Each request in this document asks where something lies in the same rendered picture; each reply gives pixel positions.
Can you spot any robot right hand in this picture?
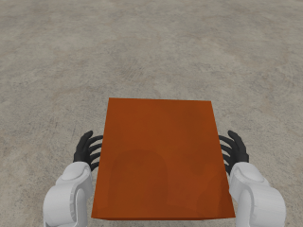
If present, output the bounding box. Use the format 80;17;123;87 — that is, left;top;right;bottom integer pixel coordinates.
218;130;249;177

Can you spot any carton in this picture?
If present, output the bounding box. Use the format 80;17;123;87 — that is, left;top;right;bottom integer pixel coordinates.
91;97;236;220

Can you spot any right robot forearm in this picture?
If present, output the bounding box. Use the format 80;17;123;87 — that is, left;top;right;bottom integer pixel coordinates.
228;162;287;227

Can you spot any left robot forearm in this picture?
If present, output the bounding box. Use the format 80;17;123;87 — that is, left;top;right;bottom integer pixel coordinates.
43;161;94;227

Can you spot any robot left hand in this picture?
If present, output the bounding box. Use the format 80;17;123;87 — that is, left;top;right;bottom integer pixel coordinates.
73;131;103;172

